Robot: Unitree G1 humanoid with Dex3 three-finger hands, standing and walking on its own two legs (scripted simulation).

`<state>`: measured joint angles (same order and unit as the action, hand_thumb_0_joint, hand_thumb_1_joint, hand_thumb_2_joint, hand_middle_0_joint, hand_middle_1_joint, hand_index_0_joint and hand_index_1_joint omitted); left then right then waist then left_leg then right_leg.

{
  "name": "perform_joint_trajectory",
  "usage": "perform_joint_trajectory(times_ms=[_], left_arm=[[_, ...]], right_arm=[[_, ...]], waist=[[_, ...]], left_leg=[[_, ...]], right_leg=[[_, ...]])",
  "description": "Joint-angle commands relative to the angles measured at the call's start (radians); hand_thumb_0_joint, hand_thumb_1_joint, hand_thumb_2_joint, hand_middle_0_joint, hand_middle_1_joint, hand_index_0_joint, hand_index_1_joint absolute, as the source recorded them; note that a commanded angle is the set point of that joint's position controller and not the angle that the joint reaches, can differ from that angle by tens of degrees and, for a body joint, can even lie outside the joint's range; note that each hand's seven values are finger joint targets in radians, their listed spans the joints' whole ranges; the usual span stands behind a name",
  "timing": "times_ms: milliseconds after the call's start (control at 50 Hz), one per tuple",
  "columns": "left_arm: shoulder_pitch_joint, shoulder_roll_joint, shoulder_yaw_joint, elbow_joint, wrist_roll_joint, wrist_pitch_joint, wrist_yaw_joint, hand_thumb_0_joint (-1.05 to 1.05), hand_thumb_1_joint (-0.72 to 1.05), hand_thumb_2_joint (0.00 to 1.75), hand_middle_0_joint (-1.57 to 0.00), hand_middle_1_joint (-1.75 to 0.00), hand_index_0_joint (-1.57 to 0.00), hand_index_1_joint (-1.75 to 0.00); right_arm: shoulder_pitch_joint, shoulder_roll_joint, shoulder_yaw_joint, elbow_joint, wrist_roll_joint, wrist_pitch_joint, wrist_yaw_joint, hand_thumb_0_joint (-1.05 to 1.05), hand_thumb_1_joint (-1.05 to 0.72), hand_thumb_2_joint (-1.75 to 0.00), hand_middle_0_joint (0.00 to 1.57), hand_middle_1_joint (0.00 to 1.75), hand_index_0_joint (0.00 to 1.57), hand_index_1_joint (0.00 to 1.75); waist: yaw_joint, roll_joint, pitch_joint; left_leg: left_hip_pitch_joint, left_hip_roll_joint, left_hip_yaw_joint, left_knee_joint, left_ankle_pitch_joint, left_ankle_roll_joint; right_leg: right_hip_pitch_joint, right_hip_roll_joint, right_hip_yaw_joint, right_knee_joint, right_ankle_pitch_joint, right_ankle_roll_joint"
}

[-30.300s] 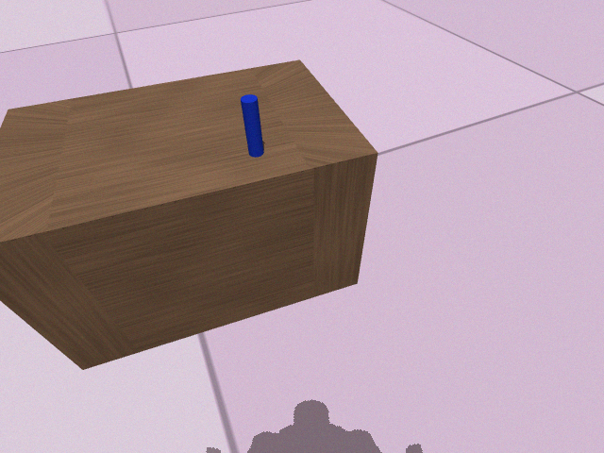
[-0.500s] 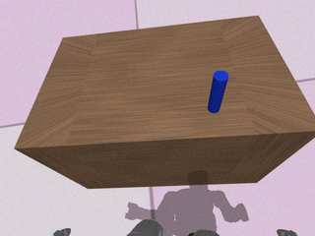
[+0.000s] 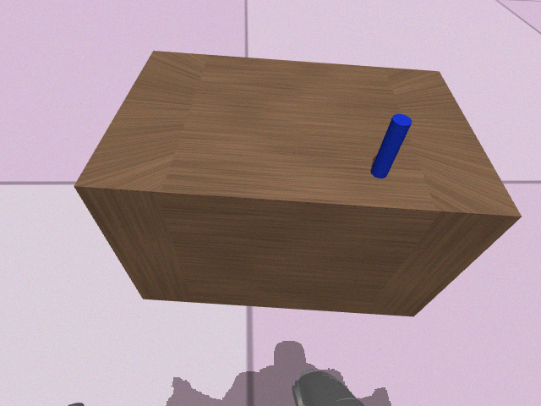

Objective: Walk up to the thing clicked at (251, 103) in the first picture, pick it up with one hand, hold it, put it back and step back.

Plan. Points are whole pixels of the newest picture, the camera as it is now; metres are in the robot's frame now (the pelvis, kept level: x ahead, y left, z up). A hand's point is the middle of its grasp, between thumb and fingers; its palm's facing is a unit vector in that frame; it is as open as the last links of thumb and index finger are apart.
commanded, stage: step back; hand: right
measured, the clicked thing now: (389, 148) +0.65 -0.30 -0.03
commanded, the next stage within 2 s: none
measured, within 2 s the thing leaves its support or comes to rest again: neither
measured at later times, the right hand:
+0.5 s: hand out of the picture -0.06 -0.26 -0.16, palm faces +0.15 +0.94 -0.31, open 7.4 cm
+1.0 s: hand out of the picture -0.24 -0.24 -0.14, palm faces +0.04 +0.90 -0.43, open 7.4 cm
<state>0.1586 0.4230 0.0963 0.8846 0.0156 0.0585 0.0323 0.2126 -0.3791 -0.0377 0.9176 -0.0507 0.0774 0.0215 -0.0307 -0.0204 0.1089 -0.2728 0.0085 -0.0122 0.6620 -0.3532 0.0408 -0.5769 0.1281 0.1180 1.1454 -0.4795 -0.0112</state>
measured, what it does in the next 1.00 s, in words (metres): walks backwards: right foot, then left foot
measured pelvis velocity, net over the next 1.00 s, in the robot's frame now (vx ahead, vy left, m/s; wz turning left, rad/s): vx -0.28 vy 0.04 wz -0.10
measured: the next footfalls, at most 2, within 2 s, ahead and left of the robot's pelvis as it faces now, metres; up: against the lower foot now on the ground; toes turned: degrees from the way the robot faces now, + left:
right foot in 0.38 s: -0.13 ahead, -0.09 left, +0.00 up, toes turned -9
left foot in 0.80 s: -0.22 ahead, +0.16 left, +0.00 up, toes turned -6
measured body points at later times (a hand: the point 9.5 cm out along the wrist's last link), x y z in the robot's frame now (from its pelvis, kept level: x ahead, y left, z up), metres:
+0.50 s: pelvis -0.14 +0.01 +0.00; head -0.11 -0.02 +0.44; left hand -0.05 +0.32 -0.11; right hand -0.07 -0.31 -0.14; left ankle -0.04 +0.11 -0.69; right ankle -0.17 -0.09 -0.73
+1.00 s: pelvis -0.28 +0.04 +0.00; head -0.22 +0.05 +0.45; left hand -0.11 +0.33 -0.12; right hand -0.24 -0.28 -0.11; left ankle -0.26 +0.16 -0.73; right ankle -0.32 -0.10 -0.64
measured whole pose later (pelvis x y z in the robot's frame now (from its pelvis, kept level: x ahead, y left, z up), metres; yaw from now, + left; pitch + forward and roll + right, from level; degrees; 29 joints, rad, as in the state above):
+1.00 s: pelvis -0.28 +0.04 +0.00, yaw -6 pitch -1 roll -1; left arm 0.10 0.39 0.07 0.82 0.01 0.08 0.01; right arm 0.20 -0.36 -0.03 0.89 -0.04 0.03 -0.02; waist -0.01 -0.02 0.14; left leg -0.29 0.03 -0.02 0.62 -0.31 0.01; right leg -0.48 0.11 0.12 1.19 -0.52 -0.01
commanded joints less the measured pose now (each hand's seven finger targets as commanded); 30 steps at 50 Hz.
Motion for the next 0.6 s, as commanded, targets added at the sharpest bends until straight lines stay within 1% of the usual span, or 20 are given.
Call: perform_joint_trajectory(times_ms=[0,40,80,100,120,140,160,220,280,340,360,380,400,420,440,460,480,500,540,580], left_arm=[[0.134,0.167,0.057,-0.037,-0.005,-0.021,0.007,0.0,0.9,0.9,-0.2,-0.3,-0.2,-0.3],[0.121,0.161,0.051,-0.046,0.001,-0.03,0.008,0.0,0.9,0.9,-0.2,-0.3,-0.2,-0.3],[0.076,0.153,0.041,-0.075,0.003,-0.042,0.006,0.0,0.9,0.9,-0.2,-0.3,-0.2,-0.3],[0.068,0.145,0.033,-0.088,0.004,-0.044,0.007,0.0,0.9,0.9,-0.2,-0.3,-0.2,-0.3],[0.058,0.148,0.031,-0.096,0.004,-0.047,0.005,0.0,0.9,0.9,-0.2,-0.3,-0.2,-0.3],[0.046,0.143,0.028,-0.099,0.003,-0.045,0.005,0.0,0.9,0.9,-0.2,-0.3,-0.2,-0.3],[0.056,0.145,0.025,-0.105,0.003,-0.045,0.004,0.0,0.9,0.9,-0.2,-0.3,-0.2,-0.3],[0.103,0.146,0.02,-0.091,0.004,-0.039,0.006,0.0,0.9,0.9,-0.2,-0.3,-0.2,-0.3],[0.188,0.159,0.023,-0.054,0.007,-0.036,-0.005,0.0,0.9,0.9,-0.2,-0.3,-0.2,-0.3],[0.279,0.149,0.03,-0.015,0.012,-0.035,-0.014,0.0,0.9,0.9,-0.2,-0.3,-0.2,-0.3],[0.307,0.154,0.038,-0.005,0.018,-0.037,-0.014,0.0,0.9,0.9,-0.2,-0.3,-0.2,-0.3],[0.278,0.185,0.046,-0.02,0.03,-0.041,-0.013,0.0,0.9,0.9,-0.2,-0.3,-0.2,-0.3],[0.197,0.226,0.057,-0.057,0.033,-0.045,-0.015,0.0,0.9,0.9,-0.2,-0.3,-0.2,-0.3],[0.1,0.302,0.067,-0.099,0.038,-0.043,-0.014,0.0,0.9,0.9,-0.2,-0.3,-0.2,-0.3],[0.022,0.303,0.064,-0.131,0.042,-0.046,-0.008,0.0,0.9,0.9,-0.2,-0.3,-0.2,-0.3],[-0.011,0.258,0.054,-0.151,0.035,-0.051,-0.004,0.0,0.9,0.9,-0.2,-0.3,-0.2,-0.3],[-0.035,0.227,0.046,-0.165,0.035,-0.057,-0.001,0.0,0.9,0.9,-0.2,-0.3,-0.2,-0.3],[-0.082,0.193,0.045,-0.166,0.034,-0.056,0.003,0.0,0.9,0.9,-0.2,-0.3,-0.2,-0.3],[-0.054,0.165,0.051,-0.167,0.031,-0.049,-0.001,0.0,0.9,0.9,-0.2,-0.3,-0.2,-0.3],[0.018,0.153,0.044,-0.169,0.035,-0.044,0.003,0.0,0.9,0.9,-0.2,-0.3,-0.2,-0.3]], right_arm=[[-0.211,-0.241,-0.061,-0.135,0.005,-0.044,-0.032,0.0,-0.9,-0.9,0.2,0.3,0.2,0.3],[-0.136,-0.209,-0.062,-0.126,0.016,-0.052,-0.036,0.0,-0.9,-0.9,0.2,0.3,0.2,0.3],[-0.059,-0.201,-0.065,-0.112,0.026,-0.054,-0.041,0.0,-0.9,-0.9,0.2,0.3,0.2,0.3],[-0.043,-0.203,-0.07,-0.11,0.03,-0.053,-0.044,0.0,-0.9,-0.9,0.2,0.3,0.2,0.3],[-0.019,-0.209,-0.074,-0.111,0.03,-0.05,-0.045,0.0,-0.9,-0.9,0.2,0.3,0.2,0.3],[-0.011,-0.213,-0.076,-0.111,0.031,-0.048,-0.044,0.0,-0.9,-0.9,0.2,0.3,0.2,0.3],[-0.009,-0.226,-0.083,-0.119,0.028,-0.045,-0.044,0.0,-0.9,-0.9,0.2,0.3,0.2,0.3],[-0.046,-0.246,-0.095,-0.137,0.028,-0.038,-0.041,0.0,-0.9,-0.9,0.2,0.3,0.2,0.3],[-0.113,-0.261,-0.102,-0.152,0.027,-0.032,-0.038,0.0,-0.9,-0.9,0.2,0.3,0.2,0.3],[-0.17,-0.261,-0.106,-0.158,0.028,-0.028,-0.033,0.0,-0.9,-0.9,0.2,0.3,0.2,0.3],[-0.182,-0.242,-0.099,-0.152,0.034,-0.027,-0.03,0.0,-0.9,-0.9,0.2,0.3,0.2,0.3],[-0.168,-0.208,-0.089,-0.152,0.037,-0.028,-0.028,0.0,-0.9,-0.9,0.2,0.3,0.2,0.3],[-0.166,-0.173,-0.077,-0.154,0.042,-0.031,-0.026,0.0,-0.9,-0.9,0.2,0.3,0.2,0.3],[-0.21,-0.175,-0.081,-0.145,0.043,-0.028,-0.039,0.0,-0.9,-0.9,0.2,0.3,0.2,0.3],[-0.189,-0.211,-0.094,-0.131,0.033,-0.022,-0.046,0.0,-0.9,-0.9,0.2,0.3,0.2,0.3],[-0.151,-0.227,-0.093,-0.106,0.036,-0.02,-0.041,0.0,-0.9,-0.9,0.2,0.3,0.2,0.3],[-0.111,-0.213,-0.089,-0.084,0.046,-0.019,-0.038,0.0,-0.9,-0.9,0.2,0.3,0.2,0.3],[-0.059,-0.184,-0.078,-0.07,0.052,-0.025,-0.042,0.0,-0.9,-0.9,0.2,0.3,0.2,0.3],[-0.021,-0.181,-0.061,-0.066,0.053,-0.037,-0.051,0.0,-0.9,-0.9,0.2,0.3,0.2,0.3],[-0.038,-0.179,-0.05,-0.085,0.053,-0.049,-0.06,0.0,-0.9,-0.9,0.2,0.3,0.2,0.3]], waist=[[0.109,0.164,-0.009],[0.071,0.143,-0.07],[0.025,0.154,-0.119],[0.011,0.157,-0.147],[-0.007,0.15,-0.172],[-0.018,0.156,-0.166],[-0.022,0.151,-0.181],[-0.008,0.145,-0.187],[0.027,0.146,-0.176],[0.079,0.126,-0.182],[0.097,0.111,-0.187],[0.09,-0.007,-0.15],[0.073,-0.181,-0.073],[0.117,-0.329,-0.011],[0.092,-0.278,0.044],[0.061,-0.18,0.051],[0.04,-0.105,0.026],[-0.004,-0.096,-0.019],[0.018,-0.073,-0.091],[0.071,-0.086,-0.133]], left_leg=[[-0.008,0.196,-0.204,-0.365,0.111,0.071],[0.16,0.197,-0.176,-0.3,0.265,0.106],[0.29,0.193,-0.142,-0.246,0.433,0.115],[0.347,0.214,-0.145,-0.224,0.483,0.145],[0.37,0.217,-0.146,-0.215,0.489,0.149],[0.343,0.238,-0.159,-0.222,0.485,0.172],[0.357,0.246,-0.17,-0.225,0.45,0.171],[0.269,0.313,-0.21,-0.247,0.361,0.211],[0.138,0.307,-0.196,-0.293,0.164,0.16],[0.029,0.292,-0.159,-0.28,0.057,0.109],[-0.016,0.282,-0.151,-0.237,0.03,0.076],[-0.1,0.213,-0.1,-0.141,-0.025,0.027],[-0.221,0.064,0.003,0.022,-0.128,-0.033],[-0.196,-0.071,-0.016,0.298,-0.236,-0.067],[-0.16,-0.059,-0.138,0.483,-0.223,-0.071],[-0.148,-0.076,-0.157,0.526,-0.166,-0.066],[-0.144,-0.115,-0.173,0.541,-0.118,-0.056],[-0.168,-0.137,-0.171,0.545,-0.08,-0.049],[-0.204,-0.151,-0.134,0.557,-0.064,-0.063],[-0.279,-0.122,-0.109,0.442,-0.118,-0.08]], right_leg=[[-0.029,0.011,0.083,0.173,0.097,0.017],[-0.045,-0.017,0.055,0.122,0.101,0.048],[-0.052,-0.039,0.034,0.024,0.084,0.065],[-0.049,-0.05,0.029,-0.029,0.059,0.07],[-0.024,-0.061,0.014,-0.083,0.04,0.073],[0.014,-0.07,0.005,-0.114,0.005,0.072],[0.031,-0.076,-0.008,-0.163,-0.012,0.069],[0.131,-0.104,-0.042,-0.24,-0.051,0.052],[0.26,-0.127,-0.091,-0.384,0.007,0.023],[0.38,-0.131,-0.119,-0.549,0.135,-0.018],[0.416,-0.142,-0.09,-0.599,0.156,-0.039],[0.391,-0.214,0.057,-0.689,0.102,-0.077],[0.33,-0.359,0.297,-0.798,0.101,-0.137],[0.106,-0.521,0.464,-0.911,0.073,-0.27],[-0.025,-0.552,0.487,-0.938,0.042,-0.308],[-0.016,-0.484,0.366,-0.908,0.107,-0.258],[0.046,-0.392,0.199,-0.843,0.265,-0.182],[0.135,-0.333,0.089,-0.79,0.415,-0.134],[0.273,-0.298,0.033,-0.733,0.509,-0.114],[0.467,-0.325,0.059,-0.68,0.591,-0.149]])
